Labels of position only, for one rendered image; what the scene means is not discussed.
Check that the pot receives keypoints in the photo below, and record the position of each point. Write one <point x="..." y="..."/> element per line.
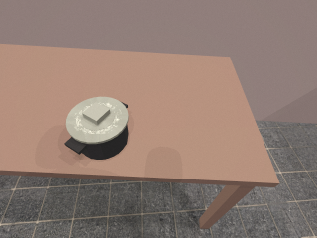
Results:
<point x="101" y="151"/>

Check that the table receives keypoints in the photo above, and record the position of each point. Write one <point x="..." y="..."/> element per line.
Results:
<point x="189" y="120"/>

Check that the lid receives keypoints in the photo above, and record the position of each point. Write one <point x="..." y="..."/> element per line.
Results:
<point x="87" y="132"/>

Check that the knob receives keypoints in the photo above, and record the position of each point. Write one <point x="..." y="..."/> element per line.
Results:
<point x="96" y="113"/>

